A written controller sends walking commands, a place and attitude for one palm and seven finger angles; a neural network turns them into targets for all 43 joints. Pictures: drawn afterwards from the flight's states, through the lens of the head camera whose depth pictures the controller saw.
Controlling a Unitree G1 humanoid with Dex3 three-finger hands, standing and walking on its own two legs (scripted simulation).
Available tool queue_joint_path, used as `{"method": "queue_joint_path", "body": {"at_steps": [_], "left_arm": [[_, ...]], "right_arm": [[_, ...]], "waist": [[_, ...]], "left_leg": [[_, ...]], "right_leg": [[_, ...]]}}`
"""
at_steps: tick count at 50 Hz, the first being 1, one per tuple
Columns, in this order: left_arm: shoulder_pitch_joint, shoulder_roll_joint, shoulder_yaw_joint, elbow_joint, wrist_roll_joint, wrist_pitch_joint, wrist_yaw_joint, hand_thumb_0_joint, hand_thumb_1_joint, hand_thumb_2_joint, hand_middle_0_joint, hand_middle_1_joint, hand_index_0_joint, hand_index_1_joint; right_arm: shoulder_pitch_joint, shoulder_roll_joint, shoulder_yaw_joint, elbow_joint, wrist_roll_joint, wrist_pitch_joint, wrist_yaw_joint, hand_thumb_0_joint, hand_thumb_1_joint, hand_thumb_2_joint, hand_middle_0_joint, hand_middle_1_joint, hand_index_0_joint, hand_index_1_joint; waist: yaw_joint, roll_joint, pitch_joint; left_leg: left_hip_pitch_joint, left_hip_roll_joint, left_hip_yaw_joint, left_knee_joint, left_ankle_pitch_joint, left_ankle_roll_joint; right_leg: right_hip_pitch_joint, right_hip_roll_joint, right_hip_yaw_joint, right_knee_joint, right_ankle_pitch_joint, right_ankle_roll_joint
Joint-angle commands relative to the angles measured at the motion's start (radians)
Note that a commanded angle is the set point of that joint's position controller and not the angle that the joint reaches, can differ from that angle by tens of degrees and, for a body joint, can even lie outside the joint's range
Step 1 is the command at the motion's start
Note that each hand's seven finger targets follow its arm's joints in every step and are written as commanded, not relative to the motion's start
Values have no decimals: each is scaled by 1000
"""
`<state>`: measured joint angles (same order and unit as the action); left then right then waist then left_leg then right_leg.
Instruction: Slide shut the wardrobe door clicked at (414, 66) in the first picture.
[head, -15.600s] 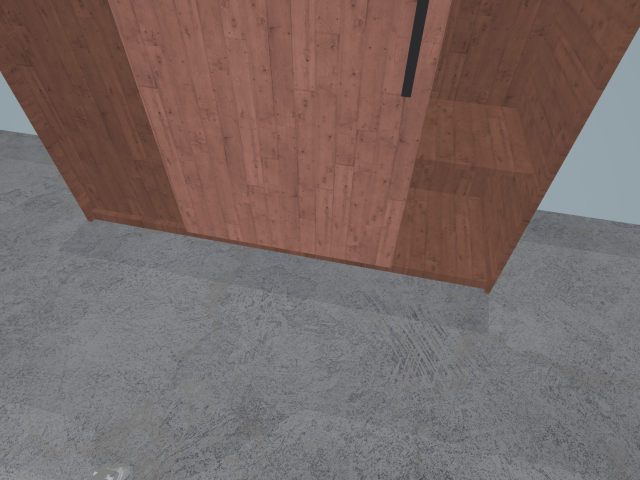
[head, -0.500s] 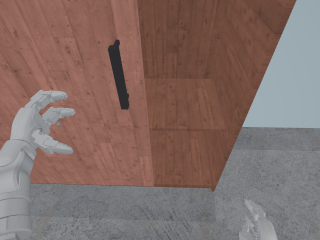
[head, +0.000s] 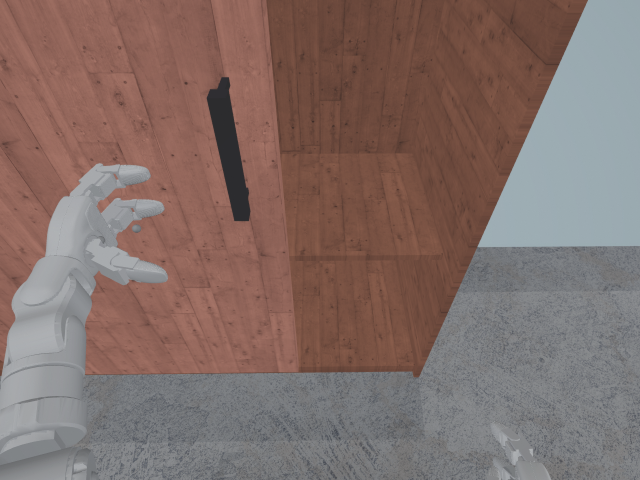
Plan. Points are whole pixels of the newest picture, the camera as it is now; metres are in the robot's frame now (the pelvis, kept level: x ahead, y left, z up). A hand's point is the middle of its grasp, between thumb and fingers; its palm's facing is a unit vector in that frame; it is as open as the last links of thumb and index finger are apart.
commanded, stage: move the hooked fingers beside the handle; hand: left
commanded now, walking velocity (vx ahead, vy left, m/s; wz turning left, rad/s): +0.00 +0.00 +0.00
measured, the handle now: (234, 154) +0.54 +0.17 +0.13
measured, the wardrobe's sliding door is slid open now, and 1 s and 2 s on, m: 0.38 0.38 0.38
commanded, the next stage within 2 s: feel for the door with the fingertips in 1.58 s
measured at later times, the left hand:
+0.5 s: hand (160, 194) +0.42 +0.24 +0.15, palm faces +0.08 -1.00 +0.02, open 14.0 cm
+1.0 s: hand (172, 180) +0.45 +0.24 +0.15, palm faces +0.08 -1.00 +0.01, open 14.0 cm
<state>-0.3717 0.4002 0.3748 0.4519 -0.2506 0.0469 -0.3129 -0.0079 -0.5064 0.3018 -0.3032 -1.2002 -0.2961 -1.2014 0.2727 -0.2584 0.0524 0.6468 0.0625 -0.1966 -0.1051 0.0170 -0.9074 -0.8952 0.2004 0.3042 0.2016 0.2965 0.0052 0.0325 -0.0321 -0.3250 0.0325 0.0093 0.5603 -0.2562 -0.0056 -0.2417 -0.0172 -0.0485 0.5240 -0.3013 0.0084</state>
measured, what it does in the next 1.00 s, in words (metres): stands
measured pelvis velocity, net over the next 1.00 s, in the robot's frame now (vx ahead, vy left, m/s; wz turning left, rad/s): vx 0.01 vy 0.00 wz -0.04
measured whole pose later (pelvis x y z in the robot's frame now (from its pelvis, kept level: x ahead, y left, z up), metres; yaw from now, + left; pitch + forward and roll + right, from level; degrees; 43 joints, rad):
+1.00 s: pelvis +0.01 +0.00 -0.01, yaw -2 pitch +7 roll -1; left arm -0.70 0.52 0.43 0.94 -0.17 -0.15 -0.29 -0.01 -0.50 0.30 -0.30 -1.20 -0.30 -1.20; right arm 0.41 -0.28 0.02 0.67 0.04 -0.04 -0.06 0.01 -0.91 -0.89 0.20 0.30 0.20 0.30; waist -0.08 0.03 -0.07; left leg -0.47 0.06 0.04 0.64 -0.30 0.00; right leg -0.39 0.00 -0.01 0.59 -0.32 0.01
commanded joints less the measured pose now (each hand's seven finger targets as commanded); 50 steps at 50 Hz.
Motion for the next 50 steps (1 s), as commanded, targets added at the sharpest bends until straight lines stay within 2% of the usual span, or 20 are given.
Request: {"method": "queue_joint_path", "body": {"at_steps": [1, 2, 4, 5, 10, 13, 15, 18, 21, 24, 27, 30, 33, 35, 38, 41, 44, 45, 47, 50], "left_arm": [[-438, 275, 67, -202, -2, -81, 21, 0, -500, 300, -300, -1200, -300, -1200], [-437, 285, 76, -189, 1, -86, 25, 0, -500, 300, -300, -1200, -300, -1200], [-486, 248, 37, -181, 5, -97, 26, 0, -500, 300, -300, -1200, -300, -1200], [-501, 243, 27, -150, 6, -99, 28, 0, -500, 300, -300, -1200, -300, -1200], [-506, 303, 70, -26, 20, -99, 34, 0, -500, 300, -300, -1200, -300, -1200], [-565, 296, 50, 12, 29, -107, 31, 0, -500, 300, -300, -1200, -300, -1200], [-592, 331, 73, 5, 34, -131, 31, 0, -500, 300, -300, -1200, -300, -1200], [-625, 305, 48, -16, 32, -165, 24, 0, -500, 300, -300, -1200, -300, -1200], [-633, 316, 61, 27, 24, -176, 24, 0, -500, 300, -300, -1200, -300, -1200], [-684, 294, 28, 137, 34, -161, 27, 0, -500, 300, -300, -1200, -300, -1200], [-737, 305, 18, 177, 58, -166, 44, 0, -500, 300, -300, -1200, -300, -1200], [-791, 349, 41, 168, 72, -202, 62, 0, -500, 300, -300, -1200, -300, -1200], [-844, 325, 26, 156, 69, -245, 71, 0, -500, 300, -300, -1200, -300, -1200], [-833, 388, 82, 225, 71, -255, 78, 0, -500, 300, -300, -1200, -300, -1200], [-845, 427, 103, 344, 89, -249, 74, 0, -500, 300, -300, -1200, -300, -1200], [-805, 438, 94, 347, 119, -255, 59, 0, -500, 300, -300, -1200, -300, -1200], [-769, 422, 88, 316, 102, -270, 33, 0, -500, 300, -300, -1200, -300, -1200], [-745, 401, 88, 301, 83, -275, 22, 0, -500, 300, -300, -1200, -300, -1200], [-733, 386, 91, 256, 52, -278, 5, 0, -500, 300, -300, -1200, -300, -1200], [-737, 377, 93, 191, 38, -272, 3, 0, -500, 300, -300, -1200, -300, -1200]], "right_arm": [[-52, -136, -51, -134, -6, -48, -6, 0, -900, -900, 200, 300, 200, 300], [-47, -138, -53, -133, -6, -44, -6, 0, -900, -900, 200, 300, 200, 300], [-44, -132, -52, -129, -6, -37, -4, 0, -900, -900, 200, 300, 200, 300], [-37, -136, -51, -122, -6, -34, -3, 0, -900, -900, 200, 300, 200, 300], [-13, -148, -53, -110, -8, -9, 0, 0, -900, -900, 200, 300, 200, 300], [0, -148, -57, -111, -7, 4, 5, 0, -900, -900, 200, 300, 200, 300], [12, -151, -60, -111, -12, 9, 8, 0, -900, -900, 200, 300, 200, 300], [24, -147, -66, -112, -11, 13, 13, 0, -900, -900, 200, 300, 200, 300], [44, -157, -73, -100, -12, 21, 14, 0, -900, -900, 200, 300, 200, 300], [55, -161, -70, -82, -7, 37, 12, 0, -900, -900, 200, 300, 200, 300], [70, -164, -73, -77, -9, 48, 16, 0, -900, -900, 200, 300, 200, 300], [92, -168, -76, -71, -16, 58, 19, 0, -900, -900, 200, 300, 200, 300], [103, -164, -80, -69, -20, 60, 24, 0, -900, -900, 200, 300, 200, 300], [120, -173, -78, -57, -23, 69, 24, 0, -900, -900, 200, 300, 200, 300], [134, -177, -76, -52, -22, 85, 27, 0, -900, -900, 200, 300, 200, 300], [141, -174, -77, -72, -25, 98, 36, 0, -900, -900, 200, 300, 200, 300], [145, -173, -83, -87, -23, 111, 39, 0, -900, -900, 200, 300, 200, 300], [149, -173, -86, -93, -23, 114, 41, 0, -900, -900, 200, 300, 200, 300], [140, -176, -92, -99, -18, 118, 39, 0, -900, -900, 200, 300, 200, 300], [132, -175, -93, -102, -17, 119, 36, 0, -900, -900, 200, 300, 200, 300]], "waist": [[-12, 44, -253], [-12, 33, -268], [-25, 54, -268], [-32, 30, -252], [-24, 20, -242], [-38, 30, -242], [-34, 36, -280], [-42, 76, -322], [-51, 21, -324], [-69, 11, -233], [-75, 37, -242], [-77, 48, -301], [-84, 57, -371], [-78, 13, -355], [-83, -15, -309], [-65, 75, -338], [-67, 62, -365], [-66, 25, -381], [-64, 12, -399], [-65, 51, -385]], "left_leg": [[190, -20, -27, -66, 176, 29], [193, -19, -24, -62, 195, 29], [202, -19, -22, -57, 201, 27], [191, -18, -23, -52, 188, 30], [143, -19, -18, -48, 180, 29], [139, -17, -19, -42, 189, 30], [146, -18, -17, -28, 210, 33], [184, -16, -21, -18, 250, 29], [170, -14, -19, -10, 245, 34], [113, -15, -20, -21, 169, 32], [109, -17, -21, -16, 150, 34], [127, -15, -24, 2, 188, 35], [172, -11, -29, 8, 215, 30], [126, -12, -23, 16, 209, 36], [48, -17, -8, 12, 162, 39], [57, -21, 2, 23, 208, 39], [77, -14, 5, 33, 243, 37], [82, -14, 6, 39, 268, 43], [100, -10, 6, 35, 277, 40], [119, -10, 7, 38, 289, 43]], "right_leg": [[-25, 36, -3, -71, 235, -33], [-18, 36, -2, -66, 254, -32], [-33, 36, -2, -63, 261, -30], [-40, 38, -2, -66, 251, -30], [-37, 35, 1, -58, 251, -30], [-56, 34, 4, -51, 261, -29], [-38, 37, 8, -44, 282, -32], [-44, 40, 8, -34, 305, -34], [-46, 42, 8, -33, 314, -29], [-99, 40, 4, -40, 247, -27], [-119, 38, 9, -39, 220, -28], [-108, 40, 14, -25, 246, -30], [-108, 44, 13, -15, 261, -28], [-89, 45, 17, -12, 273, -27], [-86, 39, 24, -8, 273, -21], [-81, 36, 27, 8, 315, -26], [-76, 44, 27, 12, 346, -27], [-57, 49, 25, 14, 377, -27], [-50, 52, 24, 12, 384, -24], [-65, 54, 23, 9, 379, -26]]}}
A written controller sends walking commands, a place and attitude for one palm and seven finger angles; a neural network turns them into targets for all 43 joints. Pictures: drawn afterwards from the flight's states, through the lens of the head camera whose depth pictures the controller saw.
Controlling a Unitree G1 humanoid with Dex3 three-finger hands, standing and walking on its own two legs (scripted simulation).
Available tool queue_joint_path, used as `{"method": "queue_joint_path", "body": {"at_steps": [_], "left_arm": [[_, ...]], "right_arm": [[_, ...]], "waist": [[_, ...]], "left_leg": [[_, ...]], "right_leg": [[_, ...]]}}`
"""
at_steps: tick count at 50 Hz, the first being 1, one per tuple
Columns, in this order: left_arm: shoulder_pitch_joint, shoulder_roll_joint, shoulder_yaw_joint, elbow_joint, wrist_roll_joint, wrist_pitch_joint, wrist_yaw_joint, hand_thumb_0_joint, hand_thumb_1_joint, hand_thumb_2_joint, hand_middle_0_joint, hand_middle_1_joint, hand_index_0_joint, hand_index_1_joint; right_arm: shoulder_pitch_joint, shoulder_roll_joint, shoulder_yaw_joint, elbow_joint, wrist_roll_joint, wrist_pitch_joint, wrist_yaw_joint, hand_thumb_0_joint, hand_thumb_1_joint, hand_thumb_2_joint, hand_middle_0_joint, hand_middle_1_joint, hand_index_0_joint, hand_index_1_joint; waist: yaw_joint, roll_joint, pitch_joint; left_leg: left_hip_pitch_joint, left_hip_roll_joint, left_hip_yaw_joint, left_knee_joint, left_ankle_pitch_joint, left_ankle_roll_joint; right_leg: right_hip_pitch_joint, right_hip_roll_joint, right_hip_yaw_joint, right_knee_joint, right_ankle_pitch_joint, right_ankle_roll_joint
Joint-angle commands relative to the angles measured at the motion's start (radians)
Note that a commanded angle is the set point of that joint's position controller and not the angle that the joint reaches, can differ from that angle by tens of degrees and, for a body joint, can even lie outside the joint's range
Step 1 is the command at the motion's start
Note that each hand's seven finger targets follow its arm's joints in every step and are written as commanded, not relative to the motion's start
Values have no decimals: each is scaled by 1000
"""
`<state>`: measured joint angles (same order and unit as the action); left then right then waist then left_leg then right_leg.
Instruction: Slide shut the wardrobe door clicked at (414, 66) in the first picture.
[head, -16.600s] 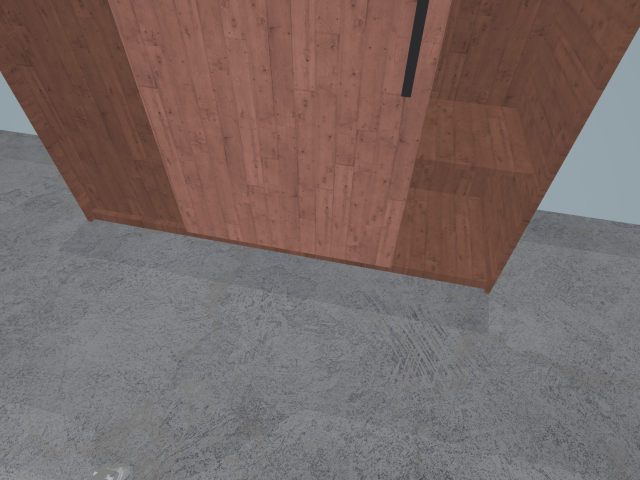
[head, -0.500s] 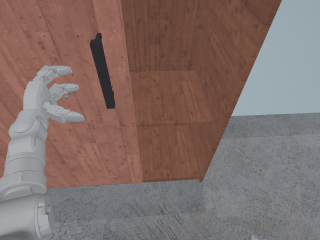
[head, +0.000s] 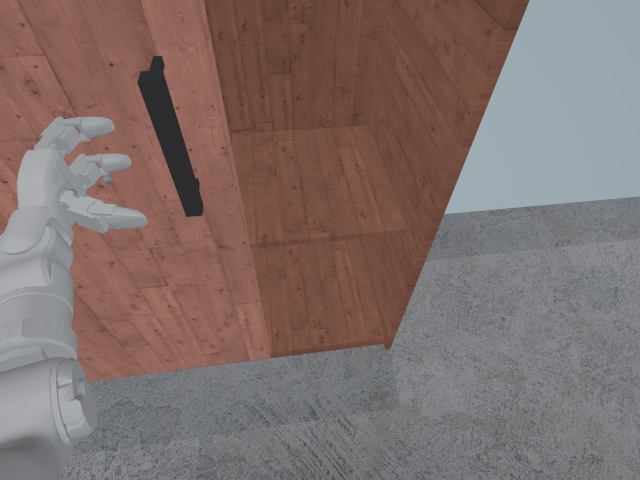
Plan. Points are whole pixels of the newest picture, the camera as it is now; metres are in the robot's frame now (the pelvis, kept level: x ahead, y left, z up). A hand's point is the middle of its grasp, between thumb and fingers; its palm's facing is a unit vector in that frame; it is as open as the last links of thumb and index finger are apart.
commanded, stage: move the hooked fingers beside the handle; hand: left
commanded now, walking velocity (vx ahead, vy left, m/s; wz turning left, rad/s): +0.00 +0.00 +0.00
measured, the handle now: (177, 143) +0.52 +0.19 +0.14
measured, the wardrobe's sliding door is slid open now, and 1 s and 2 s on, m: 0.38 0.38 0.38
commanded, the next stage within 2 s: feel for the door with the fingertips in 0.58 s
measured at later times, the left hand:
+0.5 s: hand (123, 181) +0.43 +0.23 +0.15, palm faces +0.13 -0.99 +0.01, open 14.0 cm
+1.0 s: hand (150, 181) +0.44 +0.21 +0.14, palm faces +0.12 -0.99 +0.01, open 14.0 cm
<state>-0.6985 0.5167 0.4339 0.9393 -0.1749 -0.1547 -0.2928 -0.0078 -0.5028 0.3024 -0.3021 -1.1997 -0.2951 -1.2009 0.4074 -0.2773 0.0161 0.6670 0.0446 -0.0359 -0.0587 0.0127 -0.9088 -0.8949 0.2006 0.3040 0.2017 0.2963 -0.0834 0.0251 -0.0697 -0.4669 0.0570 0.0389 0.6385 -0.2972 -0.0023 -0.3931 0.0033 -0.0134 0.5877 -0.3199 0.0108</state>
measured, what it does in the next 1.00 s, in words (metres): stands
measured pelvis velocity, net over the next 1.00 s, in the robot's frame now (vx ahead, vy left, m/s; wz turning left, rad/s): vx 0.00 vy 0.00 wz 0.02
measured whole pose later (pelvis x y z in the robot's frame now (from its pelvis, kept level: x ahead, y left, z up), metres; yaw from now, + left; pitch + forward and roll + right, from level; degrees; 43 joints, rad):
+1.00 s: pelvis +0.00 +0.00 +0.00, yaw +1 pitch +7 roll -1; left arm -0.70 0.39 0.34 0.86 -0.15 -0.12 -0.16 -0.01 -0.51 0.30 -0.30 -1.20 -0.30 -1.20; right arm 0.36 -0.26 0.01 0.66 0.04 -0.04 -0.05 0.01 -0.91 -0.90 0.20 0.30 0.20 0.30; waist -0.08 0.03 -0.07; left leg -0.46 0.05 0.02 0.65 -0.30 -0.01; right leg -0.38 0.00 -0.03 0.60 -0.33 0.01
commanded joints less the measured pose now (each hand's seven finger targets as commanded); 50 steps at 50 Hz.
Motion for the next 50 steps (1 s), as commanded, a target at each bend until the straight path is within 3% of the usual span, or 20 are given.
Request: {"method": "queue_joint_path", "body": {"at_steps": [1, 4, 6, 7, 10, 13, 18, 20, 23, 24, 25, 29, 32, 35, 39, 42, 44, 45, 46, 50], "left_arm": [[-400, 269, 38, -287, -34, -60, -13, 0, -500, 300, -300, -1200, -300, -1200], [-403, 216, -8, -316, -23, -44, 4, 0, -500, 300, -300, -1200, -300, -1200], [-420, 215, -19, -326, -16, -35, 16, 0, -500, 300, -300, -1200, -300, -1200], [-465, 182, -54, -325, -13, -32, 21, 0, -500, 300, -300, -1200, -300, -1200], [-480, 225, -11, -342, -16, -41, 42, 0, -500, 300, -300, -1200, -300, -1200], [-511, 188, -39, -337, -12, -49, 55, 0, -500, 300, -300, -1200, -300, -1200], [-515, 174, -53, -224, 8, -35, 76, 0, -500, 300, -300, -1200, -300, -1200], [-471, 202, -23, -193, 12, -31, 82, 0, -500, 300, -300, -1200, -300, -1200], [-506, 174, -55, -184, 20, -36, 79, 0, -500, 300, -300, -1200, -300, -1200], [-517, 198, -34, -183, 21, -44, 82, 0, -500, 300, -300, -1200, -300, -1200], [-519, 229, -15, -188, 24, -58, 82, 0, -500, 300, -300, -1200, -300, -1200], [-545, 214, -22, -263, 15, -99, 76, 0, -500, 300, -300, -1200, -300, -1200], [-543, 239, -7, -237, 9, -96, 66, 0, -500, 300, -300, -1200, -300, -1200], [-502, 180, -52, -232, 10, -73, 54, 0, -500, 300, -300, -1200, -300, -1200], [-472, 122, -78, -258, -9, -43, 64, 0, -500, 300, -300, -1200, -300, -1200], [-434, 151, -37, -288, -16, -33, 86, 0, -500, 300, -300, -1200, -300, -1200], [-455, 127, -55, -291, -12, -25, 105, 0, -500, 300, -300, -1200, -300, -1200], [-469, 153, -39, -293, -1, -29, 116, 0, -500, 300, -300, -1200, -300, -1200], [-477, 169, -29, -297, 9, -32, 127, 0, -500, 300, -300, -1200, -300, -1200], [-501, 113, -73, -404, 30, -59, 157, 0, -500, 300, -300, -1200, -300, -1200]], "right_arm": [[-3, -155, -57, -117, 3, -40, -9, 0, -900, -900, 200, 300, 200, 300], [-14, -149, -57, -118, 5, -42, -8, 0, -900, -900, 200, 300, 200, 300], [-20, -148, -54, -114, 6, -42, -10, 0, -900, -900, 200, 300, 200, 300], [-23, -145, -49, -109, 6, -42, -11, 0, -900, -900, 200, 300, 200, 300], [-21, -152, -51, -107, 2, -48, -15, 0, -900, -900, 200, 300, 200, 300], [-30, -143, -48, -102, -1, -56, -15, 0, -900, -900, 200, 300, 200, 300], [-33, -144, -41, -93, -1, -56, -11, 0, -900, -900, 200, 300, 200, 300], [-25, -151, -39, -101, -2, -52, -10, 0, -900, -900, 200, 300, 200, 300], [-28, -143, -37, -108, -3, -47, -7, 0, -900, -900, 200, 300, 200, 300], [-22, -144, -39, -106, -5, -47, -7, 0, -900, -900, 200, 300, 200, 300], [-17, -149, -38, -107, -6, -45, -8, 0, -900, -900, 200, 300, 200, 300], [-17, -143, -44, -113, -6, -50, -6, 0, -900, -900, 200, 300, 200, 300], [-11, -145, -43, -95, -3, -47, -9, 0, -900, -900, 200, 300, 200, 300], [-9, -144, -45, -101, -1, -44, -8, 0, -900, -900, 200, 300, 200, 300], [-11, -142, -52, -101, 0, -45, -2, 0, -900, -900, 200, 300, 200, 300], [-10, -143, -56, -104, -1, -43, 0, 0, -900, -900, 200, 300, 200, 300], [-18, -139, -53, -106, 0, -42, 3, 0, -900, -900, 200, 300, 200, 300], [-16, -141, -52, -101, -3, -42, 1, 0, -900, -900, 200, 300, 200, 300], [-19, -139, -52, -100, -3, -41, 3, 0, -900, -900, 200, 300, 200, 300], [-28, -124, -55, -113, -8, -48, 10, 0, -900, -900, 200, 300, 200, 300]], "waist": [[23, 63, -330], [11, 56, -278], [7, 95, -261], [-9, 98, -243], [3, 62, -291], [0, 80, -323], [-5, 44, -249], [9, 17, -265], [1, 44, -267], [1, 22, -270], [3, 13, -281], [6, 57, -361], [1, 58, -328], [0, 78, -312], [1, 47, -305], [20, 17, -325], [9, 4, -282], [10, 5, -269], [11, 13, -270], [15, 90, -350]], "left_leg": [[252, -34, -26, -44, 314, 39], [250, -32, -36, -55, 288, 39], [254, -32, -39, -55, 269, 37], [258, -32, -46, -60, 241, 34], [280, -30, -58, -56, 257, 33], [311, -29, -64, -55, 264, 27], [248, -30, -69, -64, 191, 25], [232, -33, -63, -60, 198, 29], [224, -34, -54, -56, 207, 26], [216, -34, -55, -53, 203, 28], [212, -35, -56, -49, 208, 31], [276, -34, -56, -42, 250, 28], [250, -34, -53, -42, 238, 30], [253, -35, -50, -44, 253, 32], [257, -32, -50, -51, 252, 31], [247, -35, -44, -49, 273, 34], [219, -38, -38, -56, 233, 36], [209, -39, -38, -52, 232, 38], [209, -40, -39, -57, 226, 38], [291, -39, -38, -37, 300, 33]], "right_leg": [[73, 32, -13, -58, 383, -27], [37, 32, -21, -67, 336, -28], [17, 30, -20, -69, 309, -30], [-6, 31, -24, -73, 278, -30], [15, 33, -27, -68, 279, -35], [4, 30, -28, -64, 272, -34], [-23, 27, -31, -68, 217, -33], [2, 27, -28, -64, 231, -34], [-2, 23, -24, -57, 251, -31], [4, 23, -24, -57, 251, -30], [17, 24, -20, -54, 258, -31], [27, 29, -16, -50, 282, -31], [32, 30, -15, -55, 288, -30], [22, 33, -20, -55, 293, -32], [19, 35, -27, -64, 291, -30], [57, 36, -25, -61, 324, -29], [45, 34, -23, -69, 303, -25], [49, 33, -22, -67, 305, -26], [47, 32, -20, -67, 299, -26], [48, 35, -17, -51, 337, -32]]}}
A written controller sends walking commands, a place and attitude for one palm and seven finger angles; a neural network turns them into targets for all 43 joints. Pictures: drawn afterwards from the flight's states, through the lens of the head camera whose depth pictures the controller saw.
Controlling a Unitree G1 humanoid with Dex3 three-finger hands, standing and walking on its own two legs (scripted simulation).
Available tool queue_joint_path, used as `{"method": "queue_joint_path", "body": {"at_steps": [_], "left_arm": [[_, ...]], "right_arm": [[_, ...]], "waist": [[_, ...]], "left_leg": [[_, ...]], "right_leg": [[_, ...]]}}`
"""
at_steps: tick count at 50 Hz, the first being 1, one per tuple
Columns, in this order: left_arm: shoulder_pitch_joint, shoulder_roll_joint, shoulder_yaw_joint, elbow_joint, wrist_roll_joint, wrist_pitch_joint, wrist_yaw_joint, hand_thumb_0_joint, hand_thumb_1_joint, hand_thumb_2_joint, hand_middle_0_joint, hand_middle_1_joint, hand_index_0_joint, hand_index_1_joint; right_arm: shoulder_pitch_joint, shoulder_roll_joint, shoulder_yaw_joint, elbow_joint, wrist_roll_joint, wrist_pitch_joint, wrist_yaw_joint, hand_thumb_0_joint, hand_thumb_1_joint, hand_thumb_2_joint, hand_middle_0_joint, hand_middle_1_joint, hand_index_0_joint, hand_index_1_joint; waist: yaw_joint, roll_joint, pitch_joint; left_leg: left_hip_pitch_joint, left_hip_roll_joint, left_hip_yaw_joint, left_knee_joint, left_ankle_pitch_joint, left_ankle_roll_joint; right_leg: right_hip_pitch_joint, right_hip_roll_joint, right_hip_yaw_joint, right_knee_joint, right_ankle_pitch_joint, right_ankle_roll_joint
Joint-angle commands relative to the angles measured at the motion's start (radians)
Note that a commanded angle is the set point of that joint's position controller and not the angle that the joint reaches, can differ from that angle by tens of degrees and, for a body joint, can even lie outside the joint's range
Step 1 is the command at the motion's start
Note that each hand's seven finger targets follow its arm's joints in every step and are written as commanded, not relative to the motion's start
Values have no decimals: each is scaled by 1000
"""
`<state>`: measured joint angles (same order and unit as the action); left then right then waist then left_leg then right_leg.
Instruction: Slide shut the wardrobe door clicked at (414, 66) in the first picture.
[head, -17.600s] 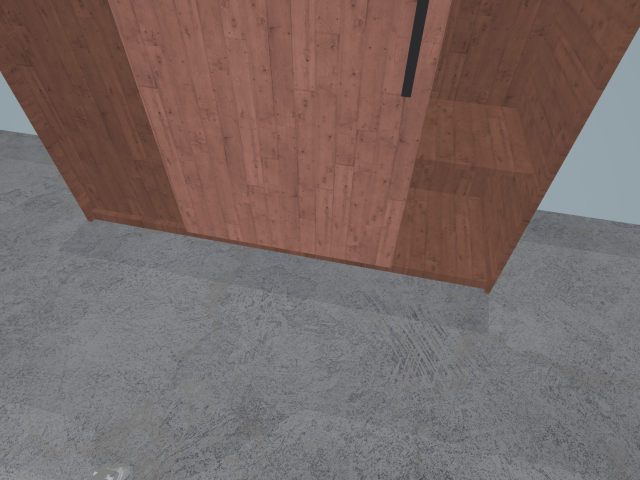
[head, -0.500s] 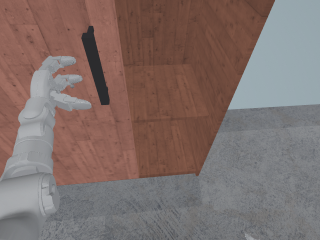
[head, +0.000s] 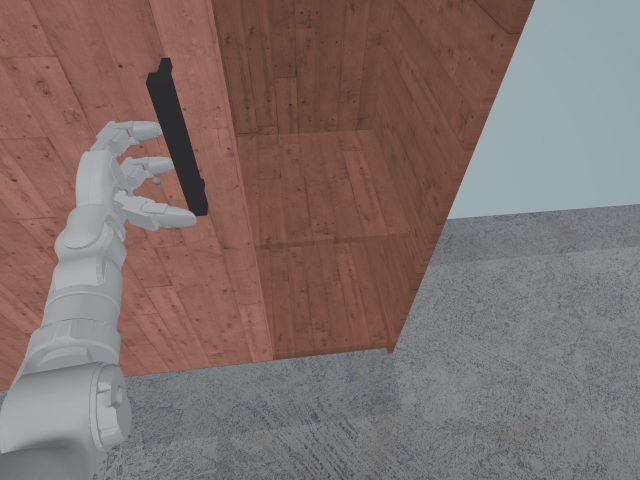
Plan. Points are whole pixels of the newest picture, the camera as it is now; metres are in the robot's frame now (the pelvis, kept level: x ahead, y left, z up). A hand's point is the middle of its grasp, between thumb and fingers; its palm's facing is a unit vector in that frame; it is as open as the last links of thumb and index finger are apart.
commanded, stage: feel for the door with the fingertips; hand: left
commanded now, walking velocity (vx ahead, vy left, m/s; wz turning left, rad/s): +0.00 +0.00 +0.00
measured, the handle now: (184, 144) +0.53 +0.18 +0.14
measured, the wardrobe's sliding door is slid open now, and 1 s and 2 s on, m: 0.38 0.38 0.38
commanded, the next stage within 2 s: slide the fingers in behind the handle in 0.70 s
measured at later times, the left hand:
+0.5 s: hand (161, 166) +0.47 +0.20 +0.15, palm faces +0.09 -1.00 +0.01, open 14.0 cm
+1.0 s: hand (162, 161) +0.48 +0.20 +0.15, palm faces +0.10 -1.00 +0.01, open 13.8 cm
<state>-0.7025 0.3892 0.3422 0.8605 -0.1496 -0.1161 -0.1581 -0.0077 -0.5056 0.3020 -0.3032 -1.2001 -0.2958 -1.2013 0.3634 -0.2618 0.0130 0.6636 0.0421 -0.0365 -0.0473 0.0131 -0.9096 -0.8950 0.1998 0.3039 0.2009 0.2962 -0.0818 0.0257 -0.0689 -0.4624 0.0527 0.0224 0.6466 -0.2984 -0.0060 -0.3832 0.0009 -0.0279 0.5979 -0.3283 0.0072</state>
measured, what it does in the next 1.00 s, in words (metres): stands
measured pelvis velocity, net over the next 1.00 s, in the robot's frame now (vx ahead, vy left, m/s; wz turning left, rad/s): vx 0.00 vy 0.01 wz -0.01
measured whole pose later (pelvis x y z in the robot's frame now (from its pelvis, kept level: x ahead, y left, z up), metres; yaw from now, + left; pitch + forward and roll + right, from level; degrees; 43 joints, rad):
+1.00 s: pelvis +0.00 +0.01 +0.00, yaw +0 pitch +10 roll -2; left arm -0.85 0.44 0.36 1.03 -0.11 -0.18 -0.15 -0.01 -0.50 0.30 -0.33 -1.22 -0.32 -1.22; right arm 0.41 -0.25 0.01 0.68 0.02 -0.02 -0.03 0.01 -0.91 -0.89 0.20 0.30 0.20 0.30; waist -0.11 0.02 -0.08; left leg -0.54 0.05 0.03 0.68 -0.31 0.00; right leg -0.46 0.00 -0.02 0.62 -0.33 0.01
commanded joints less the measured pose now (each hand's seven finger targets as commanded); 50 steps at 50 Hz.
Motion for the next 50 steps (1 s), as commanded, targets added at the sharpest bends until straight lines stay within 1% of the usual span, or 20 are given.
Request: {"method": "queue_joint_path", "body": {"at_steps": [1, 3, 5, 7, 11, 14, 20, 26, 27, 28, 30, 31, 34, 35, 36, 37, 42, 44, 47, 50], "left_arm": [[-486, 242, 22, -319, 3, -100, 27, 0, -500, 300, -300, -1200, -300, -1200], [-510, 210, 0, -293, -5, -94, 29, 0, -500, 300, -300, -1200, -300, -1200], [-497, 256, 40, -228, -3, -81, 32, 0, -500, 300, -300, -1200, -300, -1200], [-513, 262, 41, -145, 4, -57, 29, 0, -500, 300, -300, -1200, -300, -1200], [-581, 272, 29, -173, 22, -84, 18, 0, -500, 300, -300, -1200, -300, -1200], [-599, 251, 11, -159, 8, -113, -1, 0, -500, 300, -300, -1200, -300, -1200], [-600, 254, 12, -40, 7, -95, -28, 0, -500, 300, -300, -1200, -300, -1200], [-622, 318, 67, -106, 13, -131, -3, 0, -500, 300, -300, -1200, -300, -1200], [-635, 332, 75, -102, 17, -139, 0, 0, -500, 300, -300, -1200, -300, -1200], [-643, 318, 60, -128, 20, -148, 0, 0, -500, 300, -300, -1200, -300, -1200], [-627, 322, 63, -105, 29, -147, 1, 0, -500, 300, -300, -1200, -300, -1200], [-634, 300, 41, -71, 30, -138, -1, 0, -500, 300, -300, -1200, -300, -1200], [-661, 318, 49, -24, 36, -117, -4, 0, -500, 300, -300, -1200, -300, -1200], [-658, 363, 86, -19, 40, -117, -2, 0, -500, 300, -300, -1200, -300, -1200], [-672, 353, 69, -22, 41, -115, -3, 0, -500, 300, -300, -1200, -300, -1200], [-673, 349, 70, -18, 41, -117, -2, 0, -500, 300, -300, -1200, -300, -1200], [-682, 306, 45, -11, 34, -123, -3, 0, -500, 300, -300, -1200, -300, -1200], [-637, 301, 54, -19, 31, -128, -1, 0, -500, 300, -300, -1200, -300, -1200], [-632, 271, 31, -63, 31, -132, 5, 0, -500, 300, -300, -1200, -300, -1200], [-601, 268, 36, -64, 30, -124, 16, 0, -500, 300, -300, -1200, -300, -1200]], "right_arm": [[12, -138, -53, -104, -5, -48, -1, 0, -900, -900, 200, 300, 200, 300], [9, -138, -51, -95, -3, -50, -3, 0, -900, -900, 200, 300, 200, 300], [11, -145, -47, -87, -4, -46, -8, 0, -900, -900, 200, 300, 200, 300], [8, -146, -41, -83, -1, -42, -13, 0, -900, -900, 200, 300, 200, 300], [13, -139, -41, -89, -7, -43, -12, 0, -900, -900, 200, 300, 200, 300], [28, -140, -44, -83, -7, -46, -12, 0, -900, -900, 200, 300, 200, 300], [49, -150, -44, -71, -6, -40, -10, 0, -900, -900, 200, 300, 200, 300], [69, -149, -47, -79, -17, -34, -2, 0, -900, -900, 200, 300, 200, 300], [72, -150, -49, -72, -16, -33, -3, 0, -900, -900, 200, 300, 200, 300], [73, -149, -51, -74, -16, -32, -1, 0, -900, -900, 200, 300, 200, 300], [80, -152, -50, -73, -17, -30, 1, 0, -900, -900, 200, 300, 200, 300], [78, -150, -50, -66, -15, -28, 1, 0, -900, -900, 200, 300, 200, 300], [92, -158, -50, -62, -15, -23, -1, 0, -900, -900, 200, 300, 200, 300], [97, -163, -51, -64, -17, -20, -3, 0, -900, -900, 200, 300, 200, 300], [95, -161, -49, -64, -16, -19, -3, 0, -900, -900, 200, 300, 200, 300], [104, -159, -50, -62, -17, -18, -3, 0, -900, -900, 200, 300, 200, 300], [115, -158, -52, -58, -22, -19, 3, 0, -900, -900, 200, 300, 200, 300], [113, -158, -56, -65, -21, -20, 5, 0, -900, -900, 200, 300, 200, 300], [108, -155, -56, -71, -21, -20, 11, 0, -900, -900, 200, 300, 200, 300], [96, -156, -53, -78, -19, -19, 10, 0, -900, -900, 200, 300, 200, 300]], "waist": [[13, 72, -358], [-2, 53, -331], [4, 8, -284], [-2, -24, -246], [-5, 45, -308], [-18, 6, -340], [-22, 14, -270], [-8, 39, -386], [-14, 22, -373], [-12, 57, -391], [-14, 57, -365], [-29, 50, -335], [-35, 36, -307], [-23, 41, -323], [-32, 75, -336], [-32, 48, -343], [-44, 55, -336], [-31, 36, -351], [-28, 72, -366], [-26, 53, -327]], "left_leg": [[290, -32, -27, -49, 302, 34], [287, -29, -27, -52, 280, 32], [237, -33, -20, -57, 243, 37], [189, -37, -12, -66, 199, 39], [224, -43, -10, -52, 236, 41], [248, -38, -17, -41, 264, 39], [196, -41, -18, -43, 213, 40], [233, -40, -25, -29, 291, 39], [236, -35, -26, -26, 296, 39], [248, -36, -24, -24, 312, 37], [242, -33, -28, -22, 307, 38], [229, -32, -25, -26, 282, 38], [196, -32, -27, -37, 233, 38], [193, -33, -26, -32, 244, 39], [204, -34, -24, -32, 251, 37], [206, -32, -27, -30, 258, 37], [219, -25, -36, -27, 255, 33], [228, -22, -38, -26, 266, 32], [252, -22, -43, -24, 279, 28], [225, -24, -36, -26, 257, 34]], "right_leg": [[42, 38, -6, -62, 344, -27], [23, 40, -7, -69, 328, -25], [38, 38, -4, -77, 320, -24], [39, 30, 0, -84, 308, -19], [47, 26, 9, -74, 341, -22], [41, 32, 7, -66, 362, -20], [-1, 30, 2, -72, 311, -21], [32, 36, 5, -49, 365, -20], [23, 37, 4, -49, 367, -19], [22, 38, 5, -44, 375, -20], [0, 42, 0, -45, 354, -23], [-17, 41, 0, -51, 338, -19], [-30, 40, -1, -59, 298, -19], [-11, 40, 1, -56, 309, -22], [-20, 37, 3, -56, 313, -20], [-20, 39, 0, -54, 315, -20], [-59, 43, -6, -52, 289, -19], [-51, 46, -10, -48, 290, -22], [-62, 46, -13, -42, 285, -23], [-56, 48, -11, -49, 278, -23]]}}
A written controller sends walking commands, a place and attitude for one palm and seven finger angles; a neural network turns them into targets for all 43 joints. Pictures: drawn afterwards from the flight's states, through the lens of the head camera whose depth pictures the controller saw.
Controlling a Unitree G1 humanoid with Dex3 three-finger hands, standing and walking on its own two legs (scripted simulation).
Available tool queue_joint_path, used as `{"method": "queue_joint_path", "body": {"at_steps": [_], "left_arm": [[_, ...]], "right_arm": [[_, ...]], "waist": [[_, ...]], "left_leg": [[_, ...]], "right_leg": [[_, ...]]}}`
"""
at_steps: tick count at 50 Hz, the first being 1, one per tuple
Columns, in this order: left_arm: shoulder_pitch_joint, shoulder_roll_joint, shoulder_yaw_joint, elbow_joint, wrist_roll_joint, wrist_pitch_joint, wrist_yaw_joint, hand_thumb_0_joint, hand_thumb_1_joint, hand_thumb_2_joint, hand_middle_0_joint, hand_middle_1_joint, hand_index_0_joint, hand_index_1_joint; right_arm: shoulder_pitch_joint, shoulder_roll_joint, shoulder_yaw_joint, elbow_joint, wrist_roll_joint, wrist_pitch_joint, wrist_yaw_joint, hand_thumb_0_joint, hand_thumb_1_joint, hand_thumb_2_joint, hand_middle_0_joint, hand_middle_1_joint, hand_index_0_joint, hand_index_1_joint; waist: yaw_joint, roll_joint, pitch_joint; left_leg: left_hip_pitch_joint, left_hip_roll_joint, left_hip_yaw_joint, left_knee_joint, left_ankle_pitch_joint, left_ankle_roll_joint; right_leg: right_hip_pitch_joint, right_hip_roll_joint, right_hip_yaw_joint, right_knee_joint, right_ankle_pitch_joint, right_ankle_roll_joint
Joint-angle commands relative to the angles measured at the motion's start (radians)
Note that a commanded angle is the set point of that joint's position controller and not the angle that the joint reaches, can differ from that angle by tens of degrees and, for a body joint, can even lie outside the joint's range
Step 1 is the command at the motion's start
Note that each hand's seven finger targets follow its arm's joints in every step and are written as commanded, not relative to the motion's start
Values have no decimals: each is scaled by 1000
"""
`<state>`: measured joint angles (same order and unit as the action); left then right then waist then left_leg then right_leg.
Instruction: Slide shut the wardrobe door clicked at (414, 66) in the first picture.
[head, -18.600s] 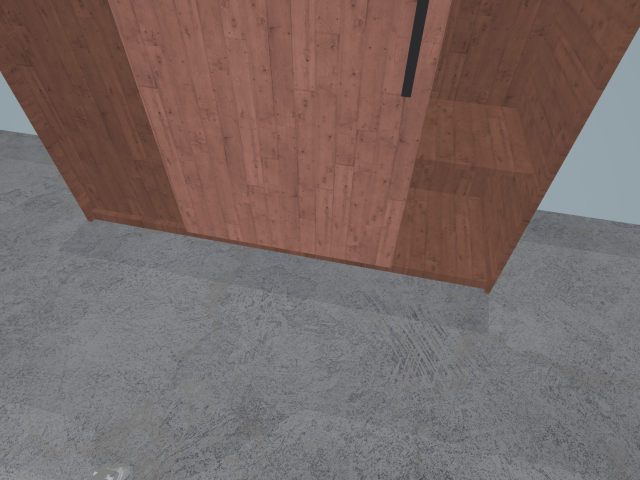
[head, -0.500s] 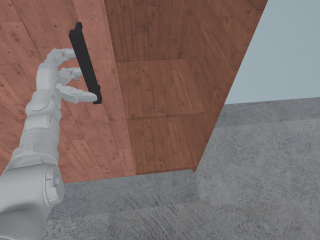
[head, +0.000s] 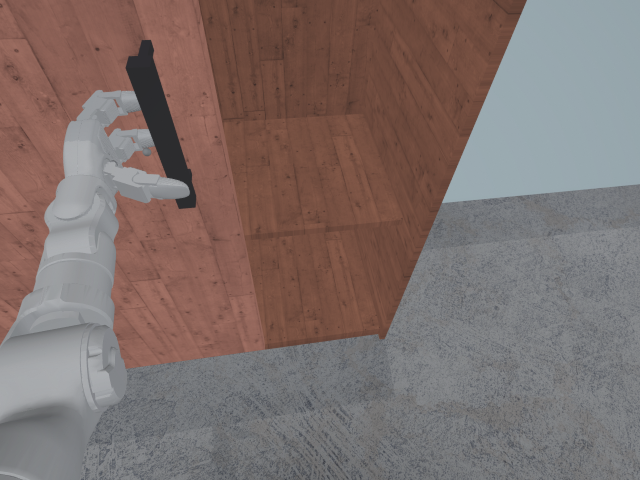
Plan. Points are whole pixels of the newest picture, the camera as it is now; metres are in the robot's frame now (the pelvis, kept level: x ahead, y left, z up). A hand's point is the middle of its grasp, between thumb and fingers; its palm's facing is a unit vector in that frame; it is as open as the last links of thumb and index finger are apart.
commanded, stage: slide the fingers in behind the handle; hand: left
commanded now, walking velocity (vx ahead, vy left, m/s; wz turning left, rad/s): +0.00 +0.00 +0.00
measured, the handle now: (169, 133) +0.52 +0.18 +0.15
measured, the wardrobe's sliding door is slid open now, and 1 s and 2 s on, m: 0.38 0.38 0.37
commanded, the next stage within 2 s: grip the handle and tug to test in 1.62 s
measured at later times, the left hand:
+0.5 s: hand (167, 157) +0.47 +0.17 +0.15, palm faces +0.12 -0.99 +0.02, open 14.0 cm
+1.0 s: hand (171, 158) +0.47 +0.17 +0.15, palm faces +0.12 -0.99 +0.01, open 14.0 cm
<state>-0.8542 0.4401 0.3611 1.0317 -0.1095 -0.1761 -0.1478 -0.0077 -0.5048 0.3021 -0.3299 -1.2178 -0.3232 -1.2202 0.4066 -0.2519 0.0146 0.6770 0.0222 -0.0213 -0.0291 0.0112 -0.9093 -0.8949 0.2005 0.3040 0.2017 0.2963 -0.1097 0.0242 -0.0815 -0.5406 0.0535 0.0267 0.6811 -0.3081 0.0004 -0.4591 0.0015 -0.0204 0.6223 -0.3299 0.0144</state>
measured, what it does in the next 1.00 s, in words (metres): stands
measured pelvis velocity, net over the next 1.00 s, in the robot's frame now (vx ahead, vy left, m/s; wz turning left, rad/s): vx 0.01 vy -0.01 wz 0.00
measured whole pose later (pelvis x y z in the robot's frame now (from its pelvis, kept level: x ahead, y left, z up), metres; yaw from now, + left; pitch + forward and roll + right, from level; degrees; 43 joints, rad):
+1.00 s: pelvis +0.01 -0.01 +0.00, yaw +0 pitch +8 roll -1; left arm -0.74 0.34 0.31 0.87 -0.13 -0.12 -0.08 -0.01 -0.50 0.30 -0.30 -1.20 -0.30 -1.20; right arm 0.37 -0.25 0.00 0.68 0.03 -0.01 -0.03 0.01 -0.91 -0.90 0.20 0.30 0.20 0.30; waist -0.09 0.03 -0.08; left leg -0.46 0.06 0.02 0.64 -0.31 -0.01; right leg -0.39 0.01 -0.02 0.59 -0.34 0.00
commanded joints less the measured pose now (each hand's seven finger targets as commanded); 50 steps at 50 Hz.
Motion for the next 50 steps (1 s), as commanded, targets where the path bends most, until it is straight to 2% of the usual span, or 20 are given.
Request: {"method": "queue_joint_path", "body": {"at_steps": [1, 4, 7, 10, 11, 14, 17, 19, 21, 23, 26, 28, 30, 33, 36, 40, 41, 45, 48, 50], "left_arm": [[-467, 243, 35, -236, -13, -63, 10, 0, -500, 300, -300, -1200, -300, -1200], [-458, 250, 44, -296, -11, -69, 17, 0, -500, 300, -300, -1200, -300, -1200], [-439, 180, -13, -372, -11, -78, 22, 0, -500, 300, -300, -1200, -300, -1200], [-400, 202, 12, -329, -24, -55, 27, 0, -500, 300, -300, -1200, -300, -1200], [-424, 167, -17, -332, -29, -45, 25, 0, -500, 300, -300, -1200, -300, -1200], [-430, 174, -11, -302, -22, -20, 32, 0, -500, 300, -300, -1200, -300, -1200], [-450, 129, -45, -364, -16, -31, 44, 0, -500, 300, -300, -1200, -300, -1200], [-440, 109, -55, -335, -25, -32, 52, 0, -500, 300, -300, -1200, -300, -1200], [-449, 147, -18, -304, -29, -35, 59, 0, -500, 300, -300, -1200, -300, -1200], [-445, 182, 8, -272, -18, -34, 62, 0, -500, 300, -300, -1200, -300, -1200], [-462, 167, -17, -303, 3, -47, 66, 0, -500, 300, -300, -1200, -300, -1200], [-440, 144, -29, -329, 3, -55, 66, 0, -500, 300, -300, -1200, -300, -1200], [-418, 134, -28, -326, -9, -57, 61, 0, -500, 300, -300, -1200, -300, -1200], [-409, 172, 6, -282, -24, -36, 54, 0, -500, 300, -300, -1200, -300, -1200], [-449, 136, -33, -334, -13, -33, 55, 0, -500, 300, -300, -1200, -300, -1200], [-395, 158, -3, -369, -17, -46, 67, 0, -500, 300, -300, -1200, -300, -1200], [-404, 129, -23, -387, -22, -47, 66, 0, -500, 300, -300, -1200, -300, -1200], [-342, 123, -19, -391, -25, -31, 64, 0, -500, 300, -300, -1200, -300, -1200], [-361, 96, -51, -388, -22, -10, 62, 0, -500, 300, -300, -1200, -300, -1200], [-361, 88, -52, -425, -25, -9, 70, 0, -500, 300, -300, -1200, -300, -1200]], "right_arm": [[50, -168, -55, -89, 2, -34, -9, 0, -900, -900, 200, 300, 200, 300], [37, -162, -57, -100, 4, -37, -11, 0, -900, -900, 200, 300, 200, 300], [23, -151, -57, -103, 6, -46, -6, 0, -900, -900, 200, 300, 200, 300], [23, -161, -56, -96, 7, -43, -11, 0, -900, -900, 200, 300, 200, 300], [10, -157, -55, -98, 12, -44, -12, 0, -900, -900, 200, 300, 200, 300], [8, -156, -53, -92, 13, -44, -15, 0, -900, -900, 200, 300, 200, 300], [4, -148, -55, -96, 9, -51, -12, 0, -900, -900, 200, 300, 200, 300], [1, -148, -52, -93, 10, -53, -11, 0, -900, -900, 200, 300, 200, 300], [5, -153, -52, -85, 7, -53, -14, 0, -900, -900, 200, 300, 200, 300], [4, -152, -51, -85, 8, -49, -17, 0, -900, -900, 200, 300, 200, 300], [2, -144, -48, -91, 4, -48, -12, 0, -900, -900, 200, 300, 200, 300], [1, -140, -51, -97, 4, -46, -7, 0, -900, -900, 200, 300, 200, 300], [5, -142, -54, -99, 3, -44, -8, 0, -900, -900, 200, 300, 200, 300], [3, -149, -53, -93, 9, -37, -12, 0, -900, -900, 200, 300, 200, 300], [-1, -142, -54, -99, 9, -35, -11, 0, -900, -900, 200, 300, 200, 300], [5, -144, -57, -98, 4, -33, -10, 0, -900, -900, 200, 300, 200, 300], [-2, -139, -60, -100, 6, -35, -7, 0, -900, -900, 200, 300, 200, 300], [-4, -142, -62, -102, 6, -30, -5, 0, -900, -900, 200, 300, 200, 300], [-16, -138, -60, -98, 12, -26, -6, 0, -900, -900, 200, 300, 200, 300], [-19, -138, -63, -103, 11, -28, -7, 0, -900, -900, 200, 300, 200, 300]], "waist": [[1, 26, -304], [15, 60, -342], [15, 122, -367], [13, 22, -322], [4, 45, -302], [7, 29, -272], [8, 82, -327], [2, 29, -309], [3, -23, -299], [11, -32, -296], [13, 47, -325], [18, 63, -356], [18, 15, -364], [15, -37, -317], [12, 44, -325], [25, -5, -358], [20, 26, -363], [33, 8, -353], [18, 21, -304], [23, 25, -314]], "left_leg": [[283, -24, -42, -67, 244, 28], [310, -26, -36, -67, 271, 27], [371, -22, -40, -59, 316, 21], [316, -23, -38, -68, 286, 26], [311, -25, -32, -74, 268, 27], [290, -29, -30, -79, 240, 29], [353, -29, -36, -69, 293, 25], [333, -30, -35, -72, 268, 26], [294, -33, -33, -74, 240, 30], [271, -37, -22, -76, 229, 32], [294, -42, -21, -68, 270, 31], [325, -40, -18, -59, 307, 29], [321, -39, -20, -57, 326, 32], [266, -39, -10, -69, 282, 34], [292, -44, -7, -66, 296, 36], [302, -42, -8, -64, 334, 37], [316, -42, -4, -64, 342, 35], [312, -41, -3, -68, 361, 36], [306, -39, -2, -76, 324, 34], [325, -39, -6, -75, 342, 35]], "right_leg": [[31, 46, -18, -78, 272, -28], [53, 46, -14, -71, 299, -31], [33, 48, -18, -68, 307, -34], [65, 50, -19, -78, 310, -32], [57, 47, -17, -83, 307, -30], [56, 43, -16, -90, 293, -30], [46, 42, -17, -81, 314, -32], [52, 44, -17, -89, 304, -29], [75, 42, -15, -91, 304, -26], [95, 37, -8, -91, 315, -25], [94, 35, -5, -77, 348, -28], [96, 38, -6, -72, 375, -29], [115, 43, -8, -71, 397, -29], [139, 40, -4, -84, 400, -23], [120, 37, -1, -83, 401, -25], [158, 42, -3, -79, 439, -26], [151, 41, -3, -78, 449, -25], [169, 43, -7, -79, 468, -28], [139, 40, -9, -92, 431, -26], [141, 41, -10, -92, 431, -29]]}}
